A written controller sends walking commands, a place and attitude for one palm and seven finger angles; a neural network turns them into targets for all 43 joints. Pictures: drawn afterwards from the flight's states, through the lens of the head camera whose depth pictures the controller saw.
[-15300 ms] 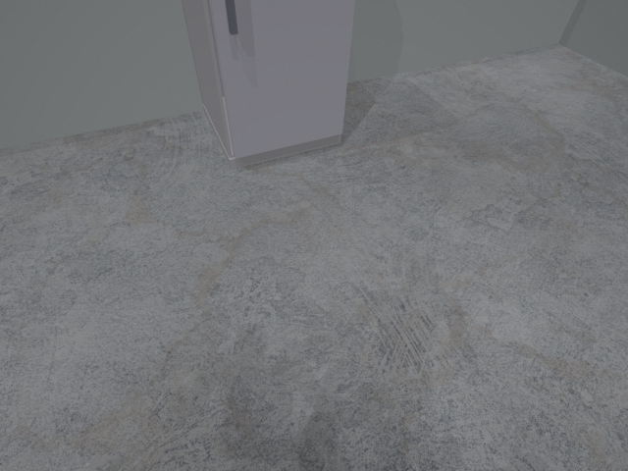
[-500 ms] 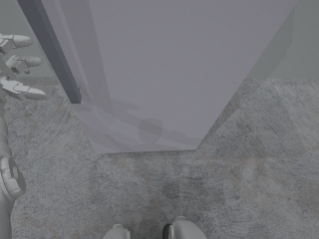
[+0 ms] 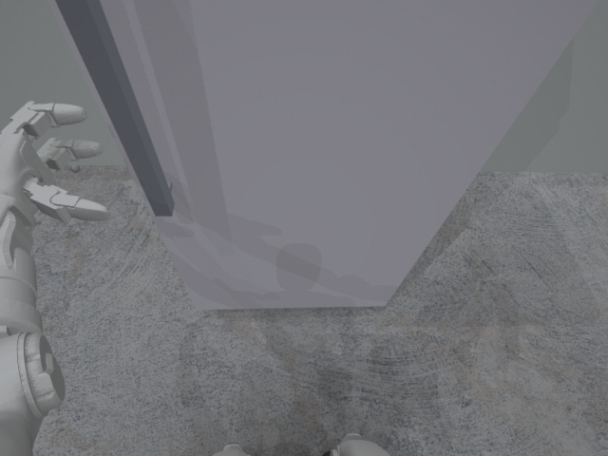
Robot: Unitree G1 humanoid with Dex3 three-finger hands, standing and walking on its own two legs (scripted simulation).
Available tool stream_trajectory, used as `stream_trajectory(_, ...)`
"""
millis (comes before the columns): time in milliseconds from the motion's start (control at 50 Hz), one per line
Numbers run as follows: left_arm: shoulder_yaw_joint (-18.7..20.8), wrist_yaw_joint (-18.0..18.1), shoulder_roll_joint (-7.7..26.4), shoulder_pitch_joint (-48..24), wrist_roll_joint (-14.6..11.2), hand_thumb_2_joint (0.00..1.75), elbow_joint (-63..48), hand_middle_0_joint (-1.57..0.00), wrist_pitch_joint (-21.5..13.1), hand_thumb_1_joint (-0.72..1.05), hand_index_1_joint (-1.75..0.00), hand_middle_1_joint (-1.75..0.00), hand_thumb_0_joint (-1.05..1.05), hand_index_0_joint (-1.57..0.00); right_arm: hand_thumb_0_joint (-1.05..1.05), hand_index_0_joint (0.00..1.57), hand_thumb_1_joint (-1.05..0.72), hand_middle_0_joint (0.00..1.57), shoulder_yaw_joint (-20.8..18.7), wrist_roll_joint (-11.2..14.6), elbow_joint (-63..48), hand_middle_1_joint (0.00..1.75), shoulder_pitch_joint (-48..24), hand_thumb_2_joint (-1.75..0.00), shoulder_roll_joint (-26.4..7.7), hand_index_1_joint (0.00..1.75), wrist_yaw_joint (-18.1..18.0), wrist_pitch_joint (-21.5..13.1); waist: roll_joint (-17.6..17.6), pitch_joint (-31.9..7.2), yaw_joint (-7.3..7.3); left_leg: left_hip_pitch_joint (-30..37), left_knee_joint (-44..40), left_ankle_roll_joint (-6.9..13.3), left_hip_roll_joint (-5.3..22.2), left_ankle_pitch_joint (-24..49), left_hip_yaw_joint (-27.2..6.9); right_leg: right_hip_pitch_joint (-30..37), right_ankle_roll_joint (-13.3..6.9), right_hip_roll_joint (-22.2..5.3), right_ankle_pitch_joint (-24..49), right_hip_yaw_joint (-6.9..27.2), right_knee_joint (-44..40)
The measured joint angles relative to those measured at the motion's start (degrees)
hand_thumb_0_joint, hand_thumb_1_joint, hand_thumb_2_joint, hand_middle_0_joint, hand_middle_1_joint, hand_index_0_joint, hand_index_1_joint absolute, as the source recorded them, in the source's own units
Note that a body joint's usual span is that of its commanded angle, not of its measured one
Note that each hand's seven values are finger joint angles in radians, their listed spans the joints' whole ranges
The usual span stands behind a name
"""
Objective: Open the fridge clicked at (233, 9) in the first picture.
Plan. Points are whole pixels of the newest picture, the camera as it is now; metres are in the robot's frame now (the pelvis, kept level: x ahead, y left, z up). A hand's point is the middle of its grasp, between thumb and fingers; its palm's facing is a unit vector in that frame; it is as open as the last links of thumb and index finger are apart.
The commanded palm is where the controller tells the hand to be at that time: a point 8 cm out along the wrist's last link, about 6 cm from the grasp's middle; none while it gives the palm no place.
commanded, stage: move the hooked fingers beside the handle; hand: left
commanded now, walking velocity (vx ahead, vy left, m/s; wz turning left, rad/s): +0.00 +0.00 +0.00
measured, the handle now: (114, 63) +0.52 +0.22 +0.20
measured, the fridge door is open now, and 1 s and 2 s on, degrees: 0 0 0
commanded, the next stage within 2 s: feel for the door with the fingertips in 0.20 s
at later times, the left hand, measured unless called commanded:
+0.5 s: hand (83, 165) +0.45 +0.27 +0.11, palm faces +0.04 -1.00 -0.01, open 14.0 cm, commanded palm +0.42 +0.31 +0.11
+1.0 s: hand (104, 153) +0.46 +0.25 +0.11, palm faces +0.06 -1.00 -0.02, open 14.0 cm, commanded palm +0.44 +0.30 +0.11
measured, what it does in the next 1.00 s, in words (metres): stands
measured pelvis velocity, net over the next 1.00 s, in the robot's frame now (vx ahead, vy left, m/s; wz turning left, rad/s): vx -0.01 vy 0.00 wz -0.01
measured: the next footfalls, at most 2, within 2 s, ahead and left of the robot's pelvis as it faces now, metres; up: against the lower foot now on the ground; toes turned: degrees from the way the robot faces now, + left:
none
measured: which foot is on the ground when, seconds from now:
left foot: down 0.00-1.00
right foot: down 0.00-1.00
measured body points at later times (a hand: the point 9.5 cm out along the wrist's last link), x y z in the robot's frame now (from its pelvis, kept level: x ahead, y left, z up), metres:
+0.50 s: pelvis -0.01 -0.01 +0.00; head +0.08 +0.02 +0.44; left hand +0.44 +0.32 +0.11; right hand +0.03 -0.29 -0.10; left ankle -0.02 +0.10 -0.70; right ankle +0.02 -0.12 -0.70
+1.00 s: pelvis -0.01 +0.00 +0.00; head +0.08 +0.01 +0.44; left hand +0.45 +0.30 +0.12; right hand +0.04 -0.28 -0.11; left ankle -0.02 +0.10 -0.70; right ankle +0.02 -0.12 -0.70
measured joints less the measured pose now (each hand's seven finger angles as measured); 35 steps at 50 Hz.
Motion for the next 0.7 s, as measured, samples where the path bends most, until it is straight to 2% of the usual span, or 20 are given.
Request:
stream_trajectory(80,-1.1,0.0,-1.0,-1.2,-0.2,0.30,0.4,-0.30,-0.6,-0.50,-1.20,-1.20,-0.02,-0.30,0.01,0.20,-0.90,0.20,0.0,0.0,0.2,0.30,-1.4,-0.90,-0.2,0.30,-0.2,-0.3,-0.2,0.2,0.49,-0.1,0.2,0.0,-0.2,0.2,-0.3,0.0,-0.1,-0.3,-0.1,-0.3,0.4)
stream_trajectory(160,-1.3,0.3,-1.0,-3.0,0.5,0.30,2.3,-0.30,-0.6,-0.50,-1.20,-1.20,-0.02,-0.31,0.01,0.20,-0.90,0.20,0.3,-0.1,0.1,0.30,-2.5,-0.90,-0.4,0.30,-0.3,-0.6,-0.5,0.5,0.24,-0.7,0.5,-0.1,-0.4,0.3,-0.5,-0.6,-0.2,-0.4,-0.1,-0.5,0.9)
stream_trajectory(300,1.1,-0.1,1.4,-3.8,1.1,0.30,4.2,-0.30,-1.4,-0.50,-1.20,-1.20,-0.02,-0.31,0.01,0.20,-0.90,0.20,0.6,-0.2,-0.3,0.30,-2.2,-0.90,-0.5,0.30,-0.4,-0.7,-0.6,0.7,-0.66,-1.6,0.9,-0.3,0.0,0.4,-0.2,-1.7,-0.4,0.0,0.1,-0.2,1.3)
stream_trajectory(440,0.5,-1.7,3.1,-4.9,0.2,0.30,5.3,-0.30,-1.0,-0.50,-1.20,-1.20,-0.02,-0.30,0.01,0.20,-0.90,0.20,0.6,0.0,0.8,0.30,0.0,-0.90,-0.8,0.30,-0.5,-0.5,-0.5,0.9,-1.00,-2.7,1.5,-0.4,0.2,0.4,-0.4,-2.7,-0.5,0.1,0.3,-0.3,1.6)
stream_trajectory(540,-0.3,-1.3,1.3,-4.3,-0.3,0.30,3.3,-0.30,-0.9,-0.50,-1.20,-1.20,-0.02,-0.30,0.01,0.20,-0.90,0.20,0.1,-0.2,1.7,0.30,1.2,-0.90,-0.8,0.30,-0.3,-0.3,-0.4,0.8,-0.99,-3.0,1.5,-0.3,0.1,0.5,-0.3,-3.0,-0.4,0.1,0.4,-0.2,1.5)
stream_trajectory(700,-1.8,3.1,-3.4,-1.2,0.3,0.30,-1.4,-0.30,-0.1,-0.50,-1.20,-1.20,-0.02,-0.30,0.01,0.20,-0.90,0.20,-0.4,-0.2,1.4,0.30,1.6,-0.90,0.0,0.30,0.3,-0.2,-0.1,0.0,-1.27,-1.2,0.3,-0.1,0.1,0.6,0.2,-1.5,-0.2,0.1,0.6,0.3,0.5)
